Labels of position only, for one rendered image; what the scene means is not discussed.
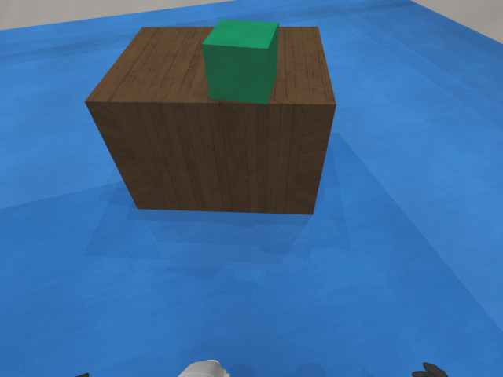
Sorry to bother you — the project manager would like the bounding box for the left robot thigh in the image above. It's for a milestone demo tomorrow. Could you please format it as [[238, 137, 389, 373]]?
[[179, 361, 230, 377]]

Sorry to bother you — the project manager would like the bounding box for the pedestal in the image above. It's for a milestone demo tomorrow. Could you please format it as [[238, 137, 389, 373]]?
[[85, 27, 336, 215]]

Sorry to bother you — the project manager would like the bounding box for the carton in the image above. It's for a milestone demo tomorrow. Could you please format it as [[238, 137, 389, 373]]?
[[202, 20, 279, 104]]

